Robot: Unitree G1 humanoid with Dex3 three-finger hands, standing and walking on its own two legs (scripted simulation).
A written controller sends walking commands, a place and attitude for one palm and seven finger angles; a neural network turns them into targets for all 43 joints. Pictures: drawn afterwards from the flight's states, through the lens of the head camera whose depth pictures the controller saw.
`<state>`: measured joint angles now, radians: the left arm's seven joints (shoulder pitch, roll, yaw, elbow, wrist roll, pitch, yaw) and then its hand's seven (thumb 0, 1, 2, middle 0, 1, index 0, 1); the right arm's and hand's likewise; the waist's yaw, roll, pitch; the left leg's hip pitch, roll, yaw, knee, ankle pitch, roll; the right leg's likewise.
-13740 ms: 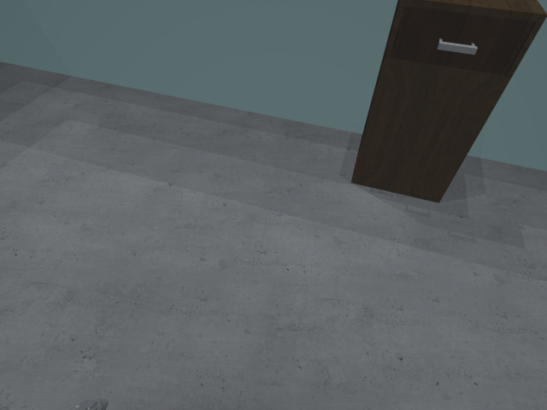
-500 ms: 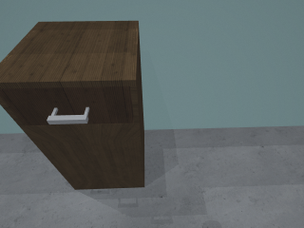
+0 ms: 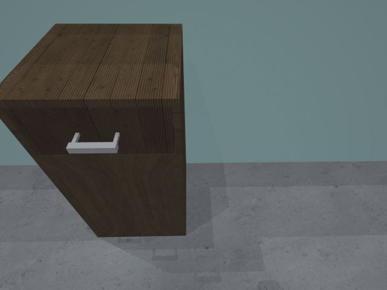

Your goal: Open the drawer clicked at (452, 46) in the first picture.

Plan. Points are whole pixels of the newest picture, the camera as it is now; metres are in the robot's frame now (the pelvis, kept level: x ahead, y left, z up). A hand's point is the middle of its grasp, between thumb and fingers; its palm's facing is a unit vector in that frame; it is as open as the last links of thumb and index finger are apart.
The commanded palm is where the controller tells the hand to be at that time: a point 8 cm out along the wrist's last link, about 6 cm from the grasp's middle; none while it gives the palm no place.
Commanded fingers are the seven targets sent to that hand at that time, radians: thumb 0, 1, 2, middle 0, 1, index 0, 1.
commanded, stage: shuffle to correct the standing spot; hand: left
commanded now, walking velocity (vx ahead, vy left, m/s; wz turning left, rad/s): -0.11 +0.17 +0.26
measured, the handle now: (95, 142) +0.46 +0.30 +0.01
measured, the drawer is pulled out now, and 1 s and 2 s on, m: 0.00 0.00 0.00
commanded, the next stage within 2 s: come to a stop and stand still in 0.10 s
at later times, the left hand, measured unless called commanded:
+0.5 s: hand out of the picture -0.04 +0.28 -0.19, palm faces +0.14 -0.96 -0.24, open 7.4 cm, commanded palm none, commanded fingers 0.00 0.90 0.90 -0.20 -0.30 -0.20 -0.30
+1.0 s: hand out of the picture +0.02 +0.22 -0.17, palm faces +0.12 -0.96 -0.23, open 7.3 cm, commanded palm none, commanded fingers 0.00 0.90 0.90 -0.20 -0.30 -0.20 -0.30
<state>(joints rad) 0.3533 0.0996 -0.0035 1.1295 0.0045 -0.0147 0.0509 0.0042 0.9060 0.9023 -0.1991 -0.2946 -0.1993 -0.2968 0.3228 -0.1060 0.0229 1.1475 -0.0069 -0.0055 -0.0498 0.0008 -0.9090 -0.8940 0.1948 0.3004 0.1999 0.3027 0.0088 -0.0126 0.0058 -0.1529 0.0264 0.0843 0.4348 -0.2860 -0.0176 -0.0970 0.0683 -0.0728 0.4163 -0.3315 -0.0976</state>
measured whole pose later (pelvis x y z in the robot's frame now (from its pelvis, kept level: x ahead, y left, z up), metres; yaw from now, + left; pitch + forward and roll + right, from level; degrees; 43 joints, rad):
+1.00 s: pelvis +0.00 +0.04 +0.00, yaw +5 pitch +0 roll +0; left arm 0.27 0.15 0.01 1.05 0.01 -0.01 0.04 0.01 0.93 0.90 -0.20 -0.29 -0.20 -0.30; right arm 0.31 -0.17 0.01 1.06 -0.02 0.00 -0.03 0.01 -0.94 -0.89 0.20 0.30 0.20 0.30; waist -0.02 0.04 -0.01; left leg -0.20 0.02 0.07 0.53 -0.33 0.01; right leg -0.20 0.03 -0.08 0.52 -0.32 -0.06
